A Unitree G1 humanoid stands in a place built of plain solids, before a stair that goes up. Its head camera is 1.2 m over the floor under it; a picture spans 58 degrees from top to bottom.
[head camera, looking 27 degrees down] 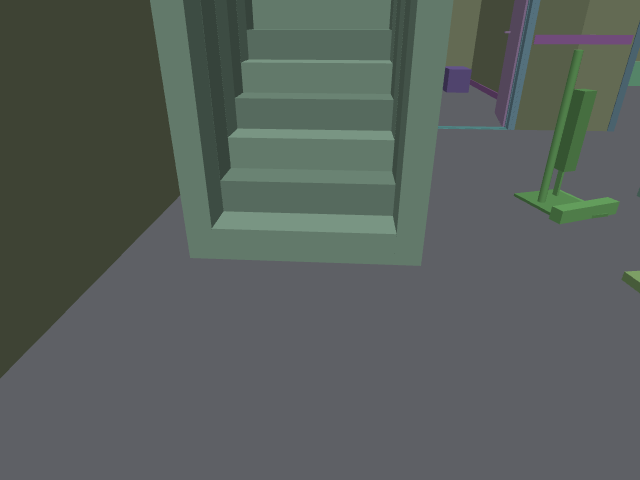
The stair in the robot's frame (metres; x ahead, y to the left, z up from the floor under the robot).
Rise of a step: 0.19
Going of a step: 0.24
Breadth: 1.03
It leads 4 degrees to the right of straight ahead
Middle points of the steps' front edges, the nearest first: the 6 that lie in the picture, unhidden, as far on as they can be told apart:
2.09 0.09 0.19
2.33 0.07 0.38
2.56 0.06 0.57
2.80 0.04 0.76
3.04 0.03 0.95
3.28 0.01 1.14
